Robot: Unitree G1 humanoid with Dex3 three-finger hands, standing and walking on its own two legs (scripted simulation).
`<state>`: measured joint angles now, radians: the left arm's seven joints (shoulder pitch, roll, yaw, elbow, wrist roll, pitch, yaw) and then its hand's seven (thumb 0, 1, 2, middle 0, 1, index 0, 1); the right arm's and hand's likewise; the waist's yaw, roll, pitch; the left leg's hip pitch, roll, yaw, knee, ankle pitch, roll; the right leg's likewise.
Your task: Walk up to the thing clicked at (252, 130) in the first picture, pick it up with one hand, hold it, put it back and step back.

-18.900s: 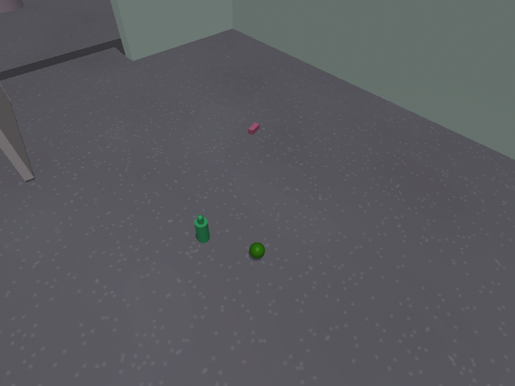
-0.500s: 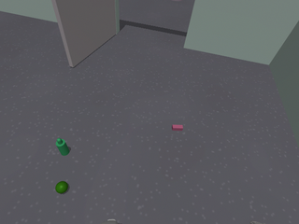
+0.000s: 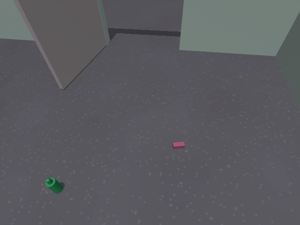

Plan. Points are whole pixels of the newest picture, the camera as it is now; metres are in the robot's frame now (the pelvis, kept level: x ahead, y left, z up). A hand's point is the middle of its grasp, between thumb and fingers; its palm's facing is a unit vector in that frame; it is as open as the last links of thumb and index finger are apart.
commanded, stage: walk up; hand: right
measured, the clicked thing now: (178, 145) +0.78 -0.20 -0.74
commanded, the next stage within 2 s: none
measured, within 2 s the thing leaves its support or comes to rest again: neither
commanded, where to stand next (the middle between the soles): +0.39 +0.03 m, yaw +2 degrees
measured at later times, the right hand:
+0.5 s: hand (219, 172) +0.31 -0.22 -0.12, palm faces -0.13 +0.91 -0.38, open 7.4 cm
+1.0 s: hand (224, 164) +0.35 -0.26 -0.16, palm faces -0.06 +0.95 -0.31, open 7.4 cm
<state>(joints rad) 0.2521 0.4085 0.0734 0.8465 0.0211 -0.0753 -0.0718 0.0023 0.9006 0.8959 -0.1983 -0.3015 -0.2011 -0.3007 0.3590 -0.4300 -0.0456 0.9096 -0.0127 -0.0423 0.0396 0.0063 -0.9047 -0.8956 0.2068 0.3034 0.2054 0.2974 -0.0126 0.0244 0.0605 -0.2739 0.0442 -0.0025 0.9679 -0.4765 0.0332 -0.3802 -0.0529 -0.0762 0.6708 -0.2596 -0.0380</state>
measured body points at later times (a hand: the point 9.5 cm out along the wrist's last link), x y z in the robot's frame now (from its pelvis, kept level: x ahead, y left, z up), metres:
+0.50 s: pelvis +0.17 +0.03 +0.00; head +0.20 +0.05 +0.45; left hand +0.17 +0.34 -0.14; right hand +0.31 -0.27 -0.09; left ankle +0.26 +0.12 -0.72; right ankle +0.08 -0.10 -0.69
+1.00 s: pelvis +0.30 +0.00 +0.00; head +0.32 -0.04 +0.45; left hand +0.35 +0.32 -0.09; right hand +0.35 -0.31 -0.14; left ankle +0.27 +0.12 -0.69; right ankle +0.38 -0.10 -0.72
